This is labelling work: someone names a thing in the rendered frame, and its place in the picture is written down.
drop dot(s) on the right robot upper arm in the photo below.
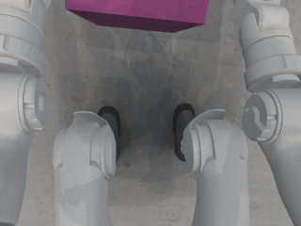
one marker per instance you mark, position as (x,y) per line
(272,117)

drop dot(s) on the left robot forearm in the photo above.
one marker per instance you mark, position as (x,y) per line
(22,28)

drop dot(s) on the carton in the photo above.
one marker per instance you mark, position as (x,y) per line
(153,15)

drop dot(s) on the robot left foot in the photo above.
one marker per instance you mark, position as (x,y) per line
(111,115)

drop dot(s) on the right robot shin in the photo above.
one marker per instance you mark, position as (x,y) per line
(216,114)

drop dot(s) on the right robot forearm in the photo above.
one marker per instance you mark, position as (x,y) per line
(267,45)

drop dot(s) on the left robot upper arm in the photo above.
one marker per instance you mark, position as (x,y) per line
(25,108)

